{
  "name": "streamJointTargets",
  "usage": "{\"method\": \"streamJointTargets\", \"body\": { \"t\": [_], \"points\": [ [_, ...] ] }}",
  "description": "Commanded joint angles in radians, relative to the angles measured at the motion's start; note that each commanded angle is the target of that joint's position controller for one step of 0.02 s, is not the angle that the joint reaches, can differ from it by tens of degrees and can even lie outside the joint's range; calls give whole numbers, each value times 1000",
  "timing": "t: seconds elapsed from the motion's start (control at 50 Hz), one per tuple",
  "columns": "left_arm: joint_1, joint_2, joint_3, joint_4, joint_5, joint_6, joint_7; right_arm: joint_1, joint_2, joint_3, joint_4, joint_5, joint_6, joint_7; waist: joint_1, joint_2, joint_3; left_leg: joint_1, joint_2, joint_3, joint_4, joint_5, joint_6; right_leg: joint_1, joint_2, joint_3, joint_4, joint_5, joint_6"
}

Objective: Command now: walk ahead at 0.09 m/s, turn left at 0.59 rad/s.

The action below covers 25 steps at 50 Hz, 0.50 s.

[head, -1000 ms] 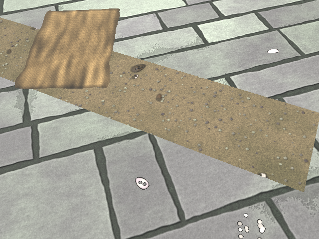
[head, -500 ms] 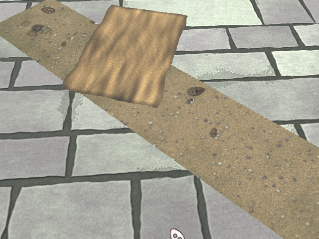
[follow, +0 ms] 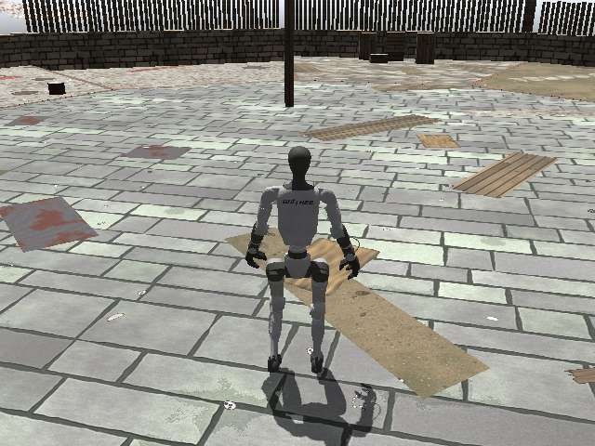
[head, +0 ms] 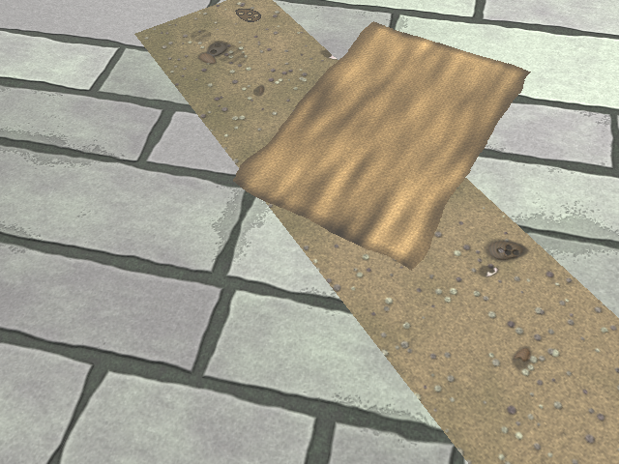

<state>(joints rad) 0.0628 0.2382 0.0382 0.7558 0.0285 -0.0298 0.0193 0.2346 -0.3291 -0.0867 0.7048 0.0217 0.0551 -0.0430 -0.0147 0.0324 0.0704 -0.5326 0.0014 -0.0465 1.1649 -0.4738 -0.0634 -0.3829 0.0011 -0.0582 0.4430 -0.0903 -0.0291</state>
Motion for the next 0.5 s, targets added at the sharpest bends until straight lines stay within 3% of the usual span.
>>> {"method": "streamJointTargets", "body": {
  "t": [0.02,0.08,0.16,0.2,0.22,0.24,0.26,0.28,0.3,0.32,0.36,0.4,0.44,0.5],
  "points": [
    [-9,166,48,-45,-5,-4,12,65,-47,-15,-72,-7,-2,-2,0,-159,-168,3,57,7,-92,63,-6,164,-276,185,-193,162,-221],
    [-24,190,58,-44,-12,8,16,24,-47,-10,-93,-9,-5,11,8,-151,-196,65,77,22,-218,131,7,177,-299,133,-201,143,-225],
    [-13,219,68,-29,-24,24,6,-11,-66,-13,-111,-8,1,32,19,-168,-171,140,63,68,-366,145,36,188,-314,80,-190,73,-200],
    [4,224,65,-7,-43,31,-1,1,-50,-10,-106,-17,-1,40,3,-154,-169,227,35,78,-527,168,66,189,-301,81,-138,63,-178],
    [5,211,59,5,-54,35,-5,44,-42,-10,-84,-22,-4,43,-21,-144,-172,317,8,95,-656,239,90,161,-278,67,-91,48,-150],
    [51,166,43,31,-58,34,-14,67,-61,-13,-73,-30,-5,40,-26,-105,-169,433,22,51,-776,338,121,89,-237,34,-30,-19,-82],
    [75,74,10,22,-19,26,-32,73,-128,-20,-81,-40,-6,27,17,119,-201,557,239,-216,-841,566,178,-42,-136,-62,176,-248,22],
    [68,70,8,7,-5,20,-35,-17,-128,-4,-110,-62,-12,22,38,234,-175,445,388,-321,-851,620,329,-124,-64,-35,266,-501,80],
    [32,139,24,14,-17,24,-29,-36,-75,8,-101,-78,-31,27,-2,163,-174,346,350,-265,-865,528,351,-54,-93,47,353,-483,90],
    [44,161,36,26,-35,31,-27,-71,-65,11,-84,-79,-48,30,18,155,-143,336,294,-189,-866,492,313,-59,-84,58,394,-437,92],
    [85,184,52,67,-34,49,-11,-113,-74,7,-64,-60,-69,27,21,149,-118,345,258,-105,-850,563,266,-80,-72,84,467,-376,103],
    [104,190,62,69,-43,55,-6,-118,-79,5,-52,-51,-70,15,29,120,-113,363,261,-60,-821,716,275,-93,-47,89,548,-362,114],
    [95,172,61,56,-53,58,-2,-108,-81,-1,-43,-41,-60,3,13,100,-118,429,281,-50,-806,734,289,-145,-48,83,556,-367,120],
    [66,136,49,30,-53,68,-3,-110,-79,-8,-32,-38,-45,-8,-9,91,-123,468,308,-43,-799,710,303,-148,-64,58,486,-373,125]
  ]
}}
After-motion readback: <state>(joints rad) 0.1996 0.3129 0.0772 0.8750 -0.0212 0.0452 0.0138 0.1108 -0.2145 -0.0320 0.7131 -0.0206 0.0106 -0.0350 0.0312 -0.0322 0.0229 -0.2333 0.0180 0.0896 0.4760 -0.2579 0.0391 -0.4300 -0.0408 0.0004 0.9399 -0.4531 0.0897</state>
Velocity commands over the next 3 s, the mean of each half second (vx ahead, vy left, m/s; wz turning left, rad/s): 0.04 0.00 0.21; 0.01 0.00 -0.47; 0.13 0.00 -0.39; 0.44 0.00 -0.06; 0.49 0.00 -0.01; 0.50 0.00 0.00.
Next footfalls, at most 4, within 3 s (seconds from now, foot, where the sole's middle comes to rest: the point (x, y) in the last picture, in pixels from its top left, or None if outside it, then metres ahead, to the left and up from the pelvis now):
0.26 left None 0.07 0.15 -0.77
0.70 right None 0.06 -0.08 -0.77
1.22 left None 0.15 0.12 -0.77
1.62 right None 0.13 -0.17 -0.77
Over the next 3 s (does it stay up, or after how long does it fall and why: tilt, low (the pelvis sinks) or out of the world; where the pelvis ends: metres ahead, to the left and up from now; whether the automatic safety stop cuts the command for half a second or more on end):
stays up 0.76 -0.39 0.01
